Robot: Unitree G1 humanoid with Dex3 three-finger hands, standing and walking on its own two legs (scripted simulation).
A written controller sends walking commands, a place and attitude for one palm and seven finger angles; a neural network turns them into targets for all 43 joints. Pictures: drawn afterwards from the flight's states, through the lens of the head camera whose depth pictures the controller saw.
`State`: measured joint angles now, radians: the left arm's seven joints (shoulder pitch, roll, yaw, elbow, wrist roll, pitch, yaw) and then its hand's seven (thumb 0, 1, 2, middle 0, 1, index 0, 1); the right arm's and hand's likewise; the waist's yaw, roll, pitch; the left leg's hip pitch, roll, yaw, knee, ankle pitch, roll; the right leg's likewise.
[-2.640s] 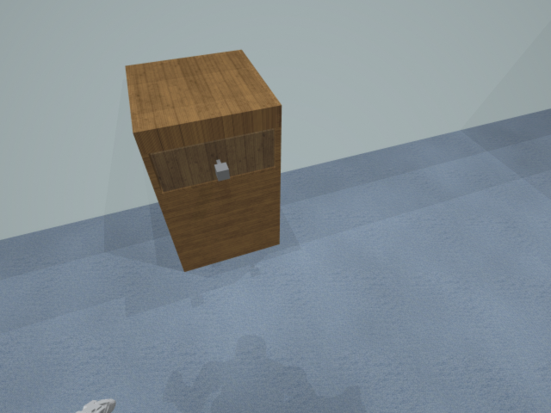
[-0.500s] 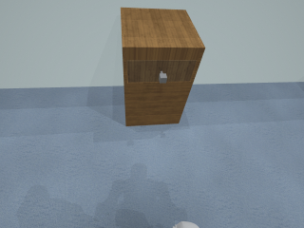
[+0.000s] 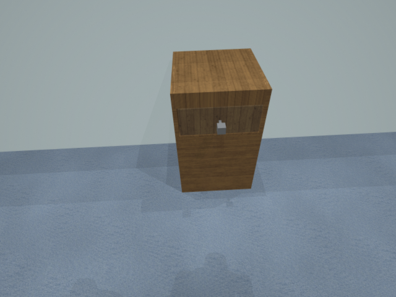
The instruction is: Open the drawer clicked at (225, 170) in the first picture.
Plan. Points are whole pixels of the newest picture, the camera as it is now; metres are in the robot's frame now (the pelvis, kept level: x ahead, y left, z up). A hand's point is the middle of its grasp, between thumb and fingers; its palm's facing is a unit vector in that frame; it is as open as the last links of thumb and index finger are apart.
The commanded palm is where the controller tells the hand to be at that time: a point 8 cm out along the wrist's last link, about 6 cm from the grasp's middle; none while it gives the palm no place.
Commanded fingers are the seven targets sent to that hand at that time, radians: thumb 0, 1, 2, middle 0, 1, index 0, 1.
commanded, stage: take the last steps up to it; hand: left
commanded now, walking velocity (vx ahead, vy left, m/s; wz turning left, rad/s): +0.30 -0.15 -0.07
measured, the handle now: (220, 126) +0.89 -0.06 -0.22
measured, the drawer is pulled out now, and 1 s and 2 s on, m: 0.00 0.00 0.00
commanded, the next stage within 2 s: come to a stop and stand still in 0.86 s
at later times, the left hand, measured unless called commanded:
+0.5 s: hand out of the picture +0.01 +0.11 -0.18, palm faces +0.09 -0.99 -0.06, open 7.3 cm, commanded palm none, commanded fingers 0.00 0.90 0.90 -0.20 -0.30 -0.20 -0.30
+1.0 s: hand (188, 199) +0.46 +0.06 -0.18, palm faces -0.09 -0.97 -0.21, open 7.3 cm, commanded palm none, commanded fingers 0.00 0.90 0.90 -0.20 -0.30 -0.20 -0.30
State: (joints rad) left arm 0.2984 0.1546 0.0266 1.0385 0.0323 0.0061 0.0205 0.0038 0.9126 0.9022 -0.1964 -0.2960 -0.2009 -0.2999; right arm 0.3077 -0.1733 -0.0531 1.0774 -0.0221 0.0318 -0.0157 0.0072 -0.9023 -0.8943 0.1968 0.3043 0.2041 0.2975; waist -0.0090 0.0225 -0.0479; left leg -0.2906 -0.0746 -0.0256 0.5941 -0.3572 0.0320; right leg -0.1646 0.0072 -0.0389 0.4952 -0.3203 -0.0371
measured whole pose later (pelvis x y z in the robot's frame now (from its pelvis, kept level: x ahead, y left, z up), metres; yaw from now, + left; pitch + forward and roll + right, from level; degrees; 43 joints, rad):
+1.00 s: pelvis +0.35 -0.12 -0.02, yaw -4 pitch -1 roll +0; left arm 0.13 0.18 0.06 1.00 0.02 -0.04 -0.02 0.00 0.92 0.90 -0.19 -0.30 -0.20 -0.30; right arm 0.39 -0.16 -0.06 1.16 -0.01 0.00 -0.02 0.01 -0.91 -0.89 0.20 0.30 0.20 0.30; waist -0.04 0.04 0.11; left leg -0.22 0.12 0.03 1.13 -0.52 0.00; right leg -0.43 -0.03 -0.14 0.67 -0.22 -0.06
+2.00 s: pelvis +0.35 -0.10 +0.01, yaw -4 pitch -2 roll +1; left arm 0.26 0.15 0.00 1.13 0.01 0.00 0.04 0.01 0.93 0.90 -0.20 -0.30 -0.20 -0.30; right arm 0.28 -0.16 -0.02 1.14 -0.01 0.02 -0.03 0.00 -0.92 -0.89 0.20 0.30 0.20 0.30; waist -0.01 0.02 0.00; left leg -0.15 0.00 0.08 0.39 -0.20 0.01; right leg -0.10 -0.01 -0.03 0.44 -0.30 -0.02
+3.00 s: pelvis +0.36 -0.08 +0.00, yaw -4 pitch -1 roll +0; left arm 0.29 0.16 0.00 1.06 0.01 -0.02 0.04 0.01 0.92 0.90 -0.20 -0.30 -0.20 -0.30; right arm 0.31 -0.15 0.02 1.09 -0.02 -0.02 -0.03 0.01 -0.92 -0.89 0.19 0.30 0.20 0.30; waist -0.01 0.00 0.01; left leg -0.20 -0.02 0.06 0.50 -0.29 0.04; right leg -0.15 -0.01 -0.03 0.50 -0.33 -0.01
